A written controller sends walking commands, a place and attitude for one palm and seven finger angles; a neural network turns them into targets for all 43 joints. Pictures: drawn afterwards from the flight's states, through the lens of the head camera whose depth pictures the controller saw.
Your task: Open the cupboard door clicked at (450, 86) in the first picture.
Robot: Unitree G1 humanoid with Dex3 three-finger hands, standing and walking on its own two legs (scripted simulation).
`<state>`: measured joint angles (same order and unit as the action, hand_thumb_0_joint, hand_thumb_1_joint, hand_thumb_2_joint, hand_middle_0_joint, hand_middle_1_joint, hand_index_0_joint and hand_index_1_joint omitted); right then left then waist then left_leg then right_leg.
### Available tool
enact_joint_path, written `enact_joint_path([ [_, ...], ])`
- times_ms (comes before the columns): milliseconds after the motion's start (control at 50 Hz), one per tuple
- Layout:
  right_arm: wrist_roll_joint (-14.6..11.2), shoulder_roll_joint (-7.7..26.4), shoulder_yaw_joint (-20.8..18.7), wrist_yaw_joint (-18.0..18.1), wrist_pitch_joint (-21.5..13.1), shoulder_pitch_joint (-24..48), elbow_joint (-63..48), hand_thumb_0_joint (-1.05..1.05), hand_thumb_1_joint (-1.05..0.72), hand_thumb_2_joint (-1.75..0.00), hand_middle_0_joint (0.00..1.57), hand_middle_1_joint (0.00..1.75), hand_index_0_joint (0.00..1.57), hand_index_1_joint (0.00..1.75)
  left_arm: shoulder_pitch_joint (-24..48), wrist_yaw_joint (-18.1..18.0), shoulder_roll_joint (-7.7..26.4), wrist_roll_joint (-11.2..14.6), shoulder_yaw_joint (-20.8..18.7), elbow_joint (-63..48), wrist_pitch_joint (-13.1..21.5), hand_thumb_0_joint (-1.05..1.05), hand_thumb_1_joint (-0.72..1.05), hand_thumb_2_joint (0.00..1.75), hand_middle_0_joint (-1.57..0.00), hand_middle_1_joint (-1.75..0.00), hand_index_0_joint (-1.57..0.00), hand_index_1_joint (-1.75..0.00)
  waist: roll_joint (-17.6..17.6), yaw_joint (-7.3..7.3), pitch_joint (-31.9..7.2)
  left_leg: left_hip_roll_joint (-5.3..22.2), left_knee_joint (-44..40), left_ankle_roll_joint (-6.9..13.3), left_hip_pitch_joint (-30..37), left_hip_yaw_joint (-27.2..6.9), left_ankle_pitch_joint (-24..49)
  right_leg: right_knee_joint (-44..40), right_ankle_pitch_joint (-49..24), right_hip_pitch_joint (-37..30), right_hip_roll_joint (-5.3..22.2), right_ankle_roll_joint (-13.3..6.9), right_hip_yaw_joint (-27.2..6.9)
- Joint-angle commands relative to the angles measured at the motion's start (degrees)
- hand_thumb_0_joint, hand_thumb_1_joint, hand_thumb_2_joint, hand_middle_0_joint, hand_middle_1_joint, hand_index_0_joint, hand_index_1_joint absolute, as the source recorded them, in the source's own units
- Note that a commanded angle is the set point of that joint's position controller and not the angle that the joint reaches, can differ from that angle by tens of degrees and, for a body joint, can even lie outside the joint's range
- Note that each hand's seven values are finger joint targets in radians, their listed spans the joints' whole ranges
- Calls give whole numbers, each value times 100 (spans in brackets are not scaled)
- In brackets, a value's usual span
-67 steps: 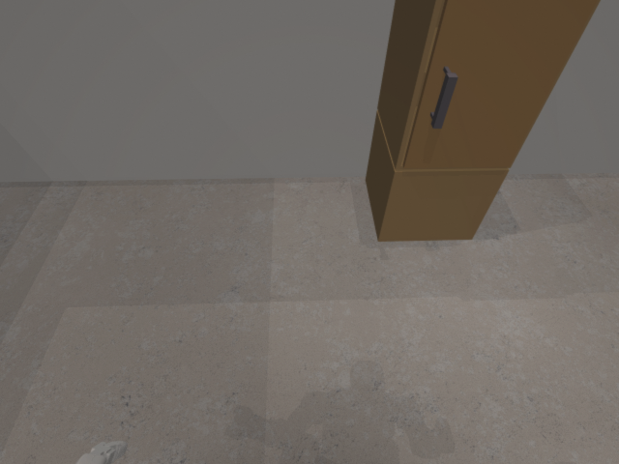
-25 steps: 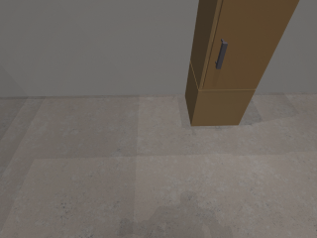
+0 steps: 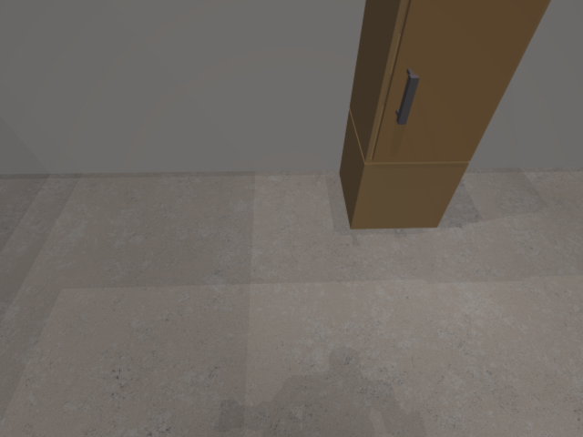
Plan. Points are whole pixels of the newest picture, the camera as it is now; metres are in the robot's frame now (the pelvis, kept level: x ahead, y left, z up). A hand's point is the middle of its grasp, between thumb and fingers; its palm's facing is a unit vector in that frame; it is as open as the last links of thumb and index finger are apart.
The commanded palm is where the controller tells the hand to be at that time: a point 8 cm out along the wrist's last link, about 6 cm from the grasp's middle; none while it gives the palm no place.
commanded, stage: look at it before walking up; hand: left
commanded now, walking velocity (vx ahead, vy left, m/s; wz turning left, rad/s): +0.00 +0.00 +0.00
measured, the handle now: (405, 96) +1.08 -0.30 -0.08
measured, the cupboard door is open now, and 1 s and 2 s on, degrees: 0 0 0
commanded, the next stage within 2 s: walk to a spot facing it in 0.30 s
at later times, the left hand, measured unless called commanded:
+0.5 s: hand out of the picture +0.08 +0.25 -0.16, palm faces -0.04 -0.94 -0.33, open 7.4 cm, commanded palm none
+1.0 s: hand out of the picture +0.05 +0.16 -0.17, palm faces -0.21 -0.95 -0.24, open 7.4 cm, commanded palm none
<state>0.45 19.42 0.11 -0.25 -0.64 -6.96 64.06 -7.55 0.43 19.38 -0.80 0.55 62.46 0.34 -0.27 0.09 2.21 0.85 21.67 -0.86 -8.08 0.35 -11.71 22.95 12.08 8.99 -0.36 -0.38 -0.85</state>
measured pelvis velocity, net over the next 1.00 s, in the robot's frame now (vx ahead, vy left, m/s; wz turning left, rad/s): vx -0.03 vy -0.02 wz -0.27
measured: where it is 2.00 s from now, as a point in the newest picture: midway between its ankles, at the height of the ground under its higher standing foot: outside the picture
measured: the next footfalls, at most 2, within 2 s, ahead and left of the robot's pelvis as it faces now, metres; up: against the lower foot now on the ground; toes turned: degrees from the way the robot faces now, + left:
left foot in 1.28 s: +0.02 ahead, +0.13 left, +0.00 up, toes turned -27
right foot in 1.70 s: -0.12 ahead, -0.10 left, +0.00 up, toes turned -48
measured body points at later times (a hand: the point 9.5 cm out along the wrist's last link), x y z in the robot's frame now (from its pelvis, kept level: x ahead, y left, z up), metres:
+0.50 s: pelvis +0.00 +0.00 +0.00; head +0.01 +0.00 +0.45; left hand +0.08 +0.30 -0.13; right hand +0.09 -0.29 -0.13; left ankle +0.00 +0.13 -0.74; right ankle +0.01 -0.11 -0.74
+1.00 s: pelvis -0.03 -0.02 -0.01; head +0.01 -0.05 +0.44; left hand +0.06 +0.21 -0.15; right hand -0.01 -0.29 -0.16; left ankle -0.01 +0.14 -0.67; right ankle -0.01 -0.10 -0.74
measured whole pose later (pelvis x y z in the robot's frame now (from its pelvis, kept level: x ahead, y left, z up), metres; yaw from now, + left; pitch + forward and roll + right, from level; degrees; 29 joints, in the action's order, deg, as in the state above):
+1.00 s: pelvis -0.03 -0.02 -0.01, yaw -16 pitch +0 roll +2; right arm 0.7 13.2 -3.2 0.8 3.0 -7.9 55.2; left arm -15.4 0.2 10.4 -1.2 -2.2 53.6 -1.8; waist 0.4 -1.8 5.4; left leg 2.6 61.1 -3.6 -26.9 0.2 -22.0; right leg 29.9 11.8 18.1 -4.3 -4.6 -3.3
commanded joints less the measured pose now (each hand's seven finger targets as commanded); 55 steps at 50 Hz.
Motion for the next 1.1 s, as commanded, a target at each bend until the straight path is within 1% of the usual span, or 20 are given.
enact_joint_path([
  [0,6,1174,-221,100,-133,302,-372,0,-90,-90,20,30,20,30,221,-102,1202,15,-254,-380,127,0,90,90,-20,-30,-20,-30,47,-12,-363,599,-386,227,126,-534,587,-473,-575,57,701,-154,-622],
  [220,-3,1193,-220,101,-137,353,-371,0,-90,-90,20,30,20,30,195,-109,1228,20,-249,-364,150,0,90,90,-20,-30,-20,-30,6,-5,-513,610,-340,215,277,-503,873,-451,-988,-72,731,-154,-605],
  [400,5,1213,-224,111,-129,359,-385,0,-90,-90,20,30,20,30,242,-101,1241,14,-257,-379,131,0,90,90,-20,-30,-20,-30,32,-5,-354,630,-405,204,266,-471,776,-485,-913,22,693,-155,-635],
  [420,13,1145,-229,123,-121,289,-386,0,-90,-90,20,30,20,30,242,-100,1161,13,-266,-414,92,0,90,90,-20,-30,-20,-30,63,6,-352,648,-326,190,288,-408,834,-399,-1054,74,671,-153,-655],
  [460,19,612,-171,145,-40,8,-398,0,-90,-90,20,30,20,30,-23,-126,698,12,-207,-419,-43,0,90,90,-20,-30,-20,-30,24,27,-387,673,-61,118,298,-178,899,-128,-1352,257,648,-103,-716],
  [480,19,508,-173,162,8,-97,-447,0,-90,-90,20,30,20,30,-137,-132,585,11,-198,-465,-99,0,90,90,-20,-30,-20,-30,9,28,-404,694,62,94,300,-98,907,7,-1456,365,619,-92,-758],
  [540,25,594,-301,203,88,-216,-704,0,-90,-90,20,30,20,30,-252,-113,593,-15,-291,-706,-193,0,90,90,-20,-30,-20,-30,78,45,-417,842,301,151,234,-39,847,489,-1555,696,471,-108,-794],
  [600,40,687,-410,222,115,-185,-950,0,-90,-90,20,30,20,30,-307,-62,477,-30,-352,-960,-252,0,90,90,-20,-30,-20,-30,535,48,-310,1244,148,380,68,-260,650,1311,-1013,1160,154,-28,-575],
  [640,39,736,-474,208,86,-109,-1082,0,-90,-90,20,30,20,30,-378,-32,300,-24,-383,-1085,-296,0,90,90,-20,-30,-20,-30,1154,-6,-248,1890,-173,839,-170,-601,1081,2551,1026,1381,-26,94,-100],
  [660,54,704,-500,205,75,-24,-1169,0,-90,-90,20,30,20,30,-448,-20,220,-23,-426,-1146,-321,0,90,90,-20,-30,-20,-30,1222,-44,-258,2131,-195,1039,-321,-603,1327,2939,1659,1349,110,120,-38],
  [680,78,676,-513,213,66,99,-1252,0,-90,-90,20,30,20,30,-533,-1,180,-26,-461,-1195,-317,0,90,90,-20,-30,-20,-30,1064,-143,-197,2127,38,1020,-535,-463,1623,2754,1732,1120,267,83,-98],
  [720,88,658,-547,198,102,289,-1337,0,-90,-90,20,30,20,30,-1191,30,113,-45,-511,-1073,-250,0,90,90,-20,-30,-20,-30,670,-459,-356,1689,1115,551,-782,230,1321,1474,658,334,253,87,154],
  [740,44,452,-528,172,162,169,-1375,0,-90,-90,20,30,20,30,-1421,4,448,-94,-577,-1037,-163,0,90,90,-20,-30,-20,-30,-529,-504,-394,1043,2452,88,-1283,696,232,280,-603,8,647,-50,-559],
  [760,14,-46,-437,139,170,81,-1597,0,-90,-90,20,30,20,30,-1422,-82,1018,-126,-668,-1106,-77,0,90,90,-20,-30,-20,-30,-2194,-400,-225,115,3944,-277,-2667,716,-2203,-478,-2218,-152,2082,-651,-3033],
  [780,9,161,-452,189,227,257,-1596,0,-90,-90,20,30,20,30,-1549,-153,863,-28,-662,-1152,-99,0,90,90,-20,-30,-20,-30,-1433,-532,-341,206,4334,-177,-2358,-198,-2110,-781,-1728,247,2056,-930,-3167],
  [800,-4,94,-477,181,210,285,-1545,0,-90,-90,20,30,20,30,-1136,-163,791,-46,-660,-1224,-113,0,90,90,-20,-30,-20,-30,-1164,-315,-154,262,4612,-161,-2516,-302,-1794,-718,-1120,374,1858,-1086,-3113],
  [840,36,82,-487,146,191,25,-1384,0,-90,-90,20,30,20,30,-618,-171,507,-25,-618,-1388,-102,0,90,90,-20,-30,-20,-30,-628,-74,-263,412,4532,-233,-2343,-274,-1119,-504,-1087,350,1443,-1031,-2336],
  [900,44,-64,-466,164,213,-46,-1319,0,-90,-90,20,30,20,30,-819,-152,415,-25,-624,-1341,-76,0,90,90,-20,-30,-20,-30,-480,-137,-565,292,4156,-301,-2168,-161,-959,-369,-1418,91,1197,-956,-2074],
  [920,45,-83,-467,174,216,42,-1330,0,-90,-90,20,30,20,30,-943,-146,395,-22,-641,-1293,-76,0,90,90,-20,-30,-20,-30,-480,-205,-577,249,4050,-314,-2214,-168,-975,-353,-1512,-14,1162,-954,-2158],
  [1080,12,-112,-455,208,182,136,-1526,0,-90,-90,20,30,20,30,-996,-114,483,-67,-718,-1298,-158,0,90,90,-20,-30,-20,-30,-722,-282,-647,73,2896,-269,-1906,-168,-1225,-458,-1008,-145,992,-1003,-2646],
])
